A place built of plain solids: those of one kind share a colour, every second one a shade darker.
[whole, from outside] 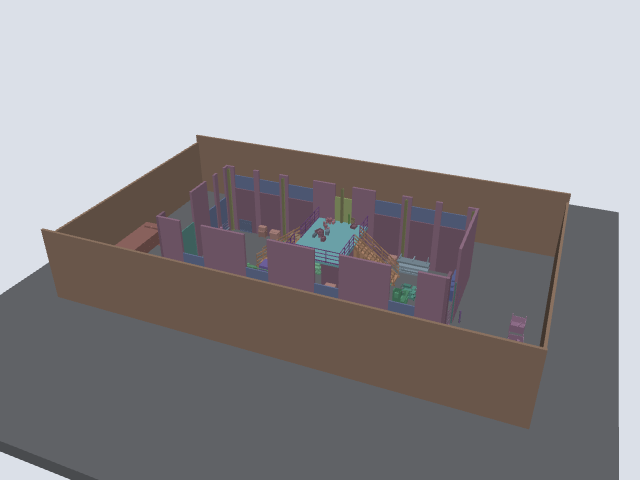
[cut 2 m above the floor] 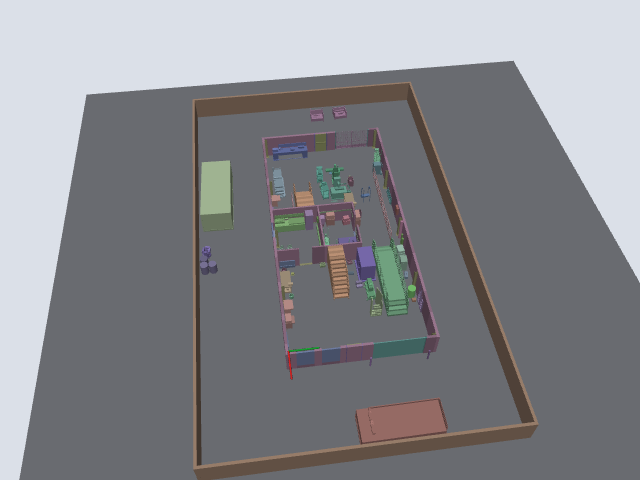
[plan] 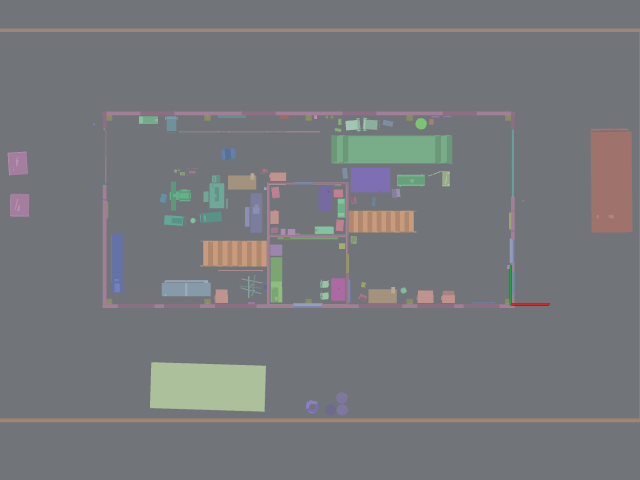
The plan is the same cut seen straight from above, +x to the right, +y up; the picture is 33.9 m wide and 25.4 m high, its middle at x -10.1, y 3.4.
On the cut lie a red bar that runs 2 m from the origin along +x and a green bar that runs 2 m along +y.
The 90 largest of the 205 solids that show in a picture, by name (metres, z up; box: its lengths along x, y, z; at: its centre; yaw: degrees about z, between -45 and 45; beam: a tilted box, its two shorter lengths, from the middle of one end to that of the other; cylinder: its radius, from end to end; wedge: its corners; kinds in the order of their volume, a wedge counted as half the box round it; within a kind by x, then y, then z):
{
 "yard_bound_1": {"box": [0.2, 20.84, 5.25], "at": [-27.77, 4.18, 2.58]},
 "yard_bound_2": {"box": [34.88, 0.2, 5.95], "at": [-10.44, -6.15, 2.92]},
 "yard_bound_3": {"box": [34.88, 0.2, 5.95], "at": [-10.44, 14.5, 2.92]},
 "yard_bound_4": {"box": [0.2, 20.84, 5.25], "at": [6.9, 4.18, 2.58]},
 "beyond_container_1": {"box": [5.99, 2.32, 2.59], "at": [-16.04, -4.38, 1.24], "yaw": -1.8},
 "beyond_container_2": {"box": [6.06, 2.4, 2.65], "at": [-16.04, -4.38, 1.27], "yaw": -1.8},
 "wall_1": {"box": [0.2, 6.51, 6.25], "at": [-21.5, 3.05, 3.08]},
 "wall_2": {"box": [0.2, 0.91, 6.25], "at": [-21.5, 9.75, 3.08]},
 "wall_3": {"box": [0.81, 0.2, 6.25], "at": [-21.2, -0.1, 3.08]},
 "wall_4": {"box": [2.01, 0.2, 6.25], "at": [-20.6, 10.1, 3.08]},
 "wall_5": {"box": [1.96, 0.2, 4.25], "at": [-19.82, -0.1, 2.08]},
 "wall_6": {"box": [1.81, 0.2, 2.35], "at": [-18.7, 10.1, 1.12]},
 "wall_7": {"box": [0.51, 0.2, 6.25], "at": [-18.6, -0.1, 3.08]},
 "wall_8": {"box": [1.91, 0.2, 4.25], "at": [-17.4, -0.1, 2.08]},
 "wall_9": {"box": [0.81, 0.2, 6.25], "at": [-16.05, -0.1, 3.08]},
 "wall_10": {"box": [3.56, 0.2, 6.25], "at": [-16.02, 10.1, 3.08]},
 "wall_11": {"box": [2.21, 0.2, 4.25], "at": [-14.55, -0.1, 2.08]},
 "wall_12": {"box": [1.81, 0.2, 2.35], "at": [-13.35, 10.1, 1.12]},
 "wall_13": {"box": [0.61, 0.2, 6.25], "at": [-13.15, -0.1, 3.08]},
 "wall_14": {"box": [0.06, 3.6, 2.87], "at": [-12.88, 1.8, 1.39]},
 "wall_15": {"box": [0.06, 2.86, 2.87], "at": [-12.88, 5.03, 1.39]},
 "wall_16": {"box": [0.06, 3.6, 2.75], "at": [-12.82, 1.8, 1.32]},
 "wall_17": {"box": [0.06, 2.8, 2.75], "at": [-12.82, 5.0, 1.32]},
 "wall_18": {"box": [1.36, 0.2, 6.25], "at": [-12.18, -0.1, 3.08]},
 "wall_19": {"box": [4.2, 0.06, 2.75], "at": [-10.75, 3.57, 1.32]},
 "wall_20": {"box": [4.2, 0.06, 2.75], "at": [-10.75, 3.63, 1.32]},
 "wall_21": {"box": [3.56, 0.2, 6.25], "at": [-10.68, 10.1, 3.08]},
 "wall_22": {"box": [1.8, 0.06, 2.75], "at": [-9.55, 6.37, 1.32]},
 "wall_23": {"box": [1.36, 0.2, 6.25], "at": [-9.32, -0.1, 3.08]},
 "wall_24": {"box": [0.06, 2.8, 2.75], "at": [-8.68, 5.0, 1.32]},
 "wall_25": {"box": [0.06, 1.65, 2.87], "at": [-8.62, 0.82, 1.39]},
 "wall_26": {"box": [0.06, 2.86, 2.87], "at": [-8.62, 5.03, 1.39]},
 "wall_27": {"box": [0.61, 0.2, 6.25], "at": [-8.35, -0.1, 3.08]},
 "wall_28": {"box": [1.81, 0.2, 2.35], "at": [-8.0, 10.1, 1.12]},
 "wall_29": {"box": [2.31, 0.2, 4.25], "at": [-6.9, -0.1, 2.08]},
 "wall_30": {"box": [0.81, 0.2, 6.25], "at": [-5.35, -0.1, 3.08]},
 "wall_31": {"box": [3.51, 0.2, 6.25], "at": [-5.35, 10.1, 3.08]},
 "wall_32": {"box": [1.96, 0.2, 4.25], "at": [-3.98, -0.1, 2.08]},
 "wall_33": {"box": [0.51, 0.2, 6.25], "at": [-2.75, -0.1, 3.08]},
 "wall_34": {"box": [1.81, 0.2, 2.35], "at": [-2.7, 10.1, 1.12]},
 "wall_35": {"box": [1.91, 0.2, 4.25], "at": [-1.55, -0.1, 2.08]},
 "wall_36": {"box": [2.01, 0.2, 6.25], "at": [-0.8, 10.1, 3.08]},
 "wall_37": {"box": [0.81, 0.2, 6.25], "at": [-0.2, -0.1, 3.08]},
 "wall_38": {"box": [0.2, 0.71, 6.25], "at": [0.1, 0.15, 3.08]},
 "wall_39": {"box": [0.2, 0.51, 6.25], "at": [0.1, 1.95, 3.08]},
 "wall_40": {"box": [0.2, 2.26, 6.25], "at": [0.1, 4.58, 3.08]},
 "wall_41": {"box": [0.2, 0.91, 6.25], "at": [0.1, 9.75, 3.08]},
 "stair_1": {"box": [0.28, 1.36, 0.88], "at": [-15.37, 2.68, 0.39]},
 "stair_2": {"box": [0.28, 1.36, 1.09], "at": [-15.12, 2.68, 0.49]},
 "stair_3": {"box": [0.28, 1.36, 1.29], "at": [-14.86, 2.68, 0.6]},
 "stair_4": {"box": [0.28, 1.36, 1.5], "at": [-14.6, 2.68, 0.7]},
 "stair_5": {"box": [0.28, 1.36, 1.71], "at": [-14.34, 2.68, 0.8]},
 "stair_6": {"box": [0.28, 1.36, 1.91], "at": [-14.09, 2.68, 0.91]},
 "stair_7": {"box": [0.28, 1.36, 2.12], "at": [-13.83, 2.68, 1.01]},
 "stair_8": {"box": [0.28, 1.36, 2.33], "at": [-13.57, 2.68, 1.11]},
 "stair_9": {"box": [0.28, 1.36, 2.54], "at": [-13.32, 2.68, 1.22]},
 "stair_10": {"box": [0.28, 1.36, 2.74], "at": [-13.06, 2.68, 1.32]},
 "stair_11": {"box": [0.27, 1.15, 2.76], "at": [-8.45, 4.38, 1.33]},
 "stair_12": {"box": [0.27, 1.15, 2.56], "at": [-8.2, 4.38, 1.23]},
 "stair_13": {"box": [0.27, 1.15, 2.37], "at": [-7.96, 4.38, 1.14]},
 "stair_14": {"box": [0.27, 1.15, 2.18], "at": [-7.71, 4.38, 1.04]},
 "stair_15": {"box": [0.27, 1.15, 1.98], "at": [-7.47, 4.38, 0.94]},
 "stair_16": {"box": [0.27, 1.15, 1.79], "at": [-7.23, 4.38, 0.84]},
 "stair_17": {"box": [0.27, 1.15, 1.6], "at": [-6.98, 4.38, 0.75]},
 "stair_18": {"box": [0.27, 1.15, 1.4], "at": [-6.74, 4.38, 0.65]},
 "stair_19": {"box": [0.27, 1.15, 1.21], "at": [-6.49, 4.38, 0.56]},
 "stair_20": {"box": [0.27, 1.15, 1.02], "at": [-6.25, 4.38, 0.46]},
 "beyond_van_1": {"box": [2.16, 5.29, 1.0], "at": [5.33, 6.47, 0.79], "yaw": 0.5},
 "raised_floor_deck_1": {"box": [4.38, 6.52, 0.2], "at": [-10.75, 3.23, 2.8]},
 "staging_1": {"box": [0.32, 1.5, 0.56], "at": [-8.74, 8.2, 0.23]},
 "staging_2": {"box": [4.6, 1.5, 0.73], "at": [-6.3, 8.2, 0.32]},
 "screw_compressor_1": {"box": [2.1, 1.3, 0.15], "at": [-7.42, 6.58, 0.03]},
 "screw_compressor_2": {"box": [1.9, 1.1, 1.55], "at": [-7.42, 6.58, 0.97]},
 "window_pane_1": {"box": [2.3, 0.1, 1.21], "at": [-6.9, -0.15, 4.79]},
 "window_pane_2": {"box": [0.1, 1.2, 3.06], "at": [0.15, 1.1, 1.87]},
 "window_pane_3": {"box": [0.1, 1.25, 3.06], "at": [0.15, 2.83, 1.87]},
 "kitchenette_1": {"box": [0.6, 2.4, 0.68], "at": [-12.41, 1.29, 0.44]},
 "wall_over_deck_1": {"box": [4.38, 0.1, 2.22], "at": [-10.75, -0.06, 3.99]},
 "roller_shutter_1": {"box": [0.06, 3.46, 3.55], "at": [0.12, 7.5, 1.73]},
 "wheelie_bin_1": {"box": [0.62, 0.51, 1.12], "at": [-8.43, 9.47, 0.51], "yaw": 4.5},
 "wheelie_bin_2": {"box": [0.62, 0.51, 1.12], "at": [-7.37, 9.5, 0.51], "yaw": -2.9},
 "fridge_tall_1": {"box": [0.64, 0.6, 1.75], "at": [-12.42, 2.86, 0.82]},
 "surface_grinder_1": {"box": [0.76, 1.29, 0.62], "at": [-15.56, 5.74, 0.45]},
 "centre_lathe_long_1": {"box": [0.63, 3.08, 0.3], "at": [-20.85, 2.16, 0.83]},
 "bar_rack_1": {"box": [2.44, 0.71, 0.16], "at": [-17.21, 0.78, 0.49]},
 "bar_rack_2": {"box": [2.59, 0.72, 0.15], "at": [-17.18, 0.79, 0.9]},
 "centre_lathe_1": {"box": [0.63, 2.08, 0.29], "at": [-13.46, 4.83, 0.79]},
 "spill_kit_1": {"box": [0.51, 0.62, 1.12], "at": [-17.96, 9.48, 0.51]},
 "compressor_1": {"box": [1.43, 0.43, 0.48], "at": [-5.29, 6.55, 0.44]},
 "roll_cab_1": {"box": [0.85, 0.46, 0.75], "at": [-4.52, 0.29, 0.48]}
}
